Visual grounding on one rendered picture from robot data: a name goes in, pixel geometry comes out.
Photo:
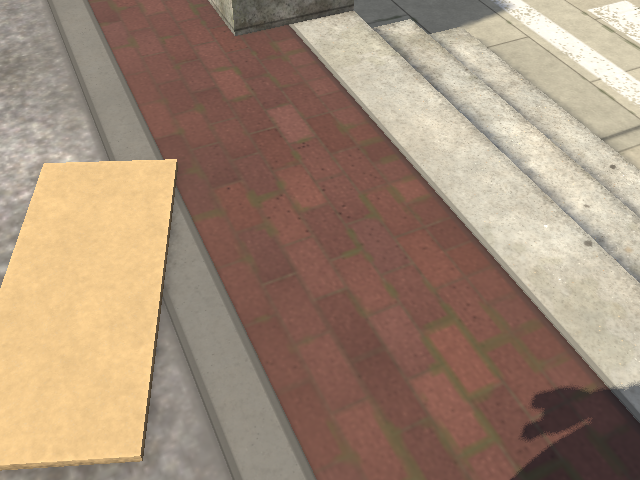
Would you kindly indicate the stairs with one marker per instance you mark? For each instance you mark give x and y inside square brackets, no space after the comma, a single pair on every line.
[591,182]

